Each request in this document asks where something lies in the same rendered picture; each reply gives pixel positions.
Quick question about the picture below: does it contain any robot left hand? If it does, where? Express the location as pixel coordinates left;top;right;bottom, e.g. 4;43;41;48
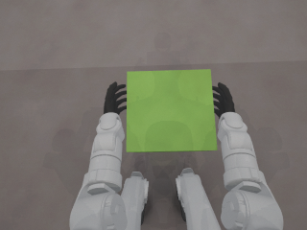
104;82;127;115

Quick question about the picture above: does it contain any right robot upper arm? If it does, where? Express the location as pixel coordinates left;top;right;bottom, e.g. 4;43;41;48
221;189;283;230

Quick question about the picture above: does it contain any right robot forearm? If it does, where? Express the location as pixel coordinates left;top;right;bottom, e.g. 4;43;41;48
217;112;284;229

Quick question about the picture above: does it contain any left robot forearm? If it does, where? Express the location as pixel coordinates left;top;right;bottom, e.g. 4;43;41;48
69;112;125;230

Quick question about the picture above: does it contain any left robot upper arm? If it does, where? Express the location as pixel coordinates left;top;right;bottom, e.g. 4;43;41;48
70;192;128;230

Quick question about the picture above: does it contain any right robot thigh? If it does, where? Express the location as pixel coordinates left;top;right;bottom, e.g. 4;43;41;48
176;172;222;230

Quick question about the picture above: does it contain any robot right hand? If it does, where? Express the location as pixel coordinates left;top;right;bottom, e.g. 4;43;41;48
212;82;235;119

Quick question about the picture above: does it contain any robot left foot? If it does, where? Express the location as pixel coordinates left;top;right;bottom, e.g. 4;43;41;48
141;200;148;225

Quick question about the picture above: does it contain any carton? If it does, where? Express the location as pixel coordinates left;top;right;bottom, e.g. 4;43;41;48
126;69;218;152

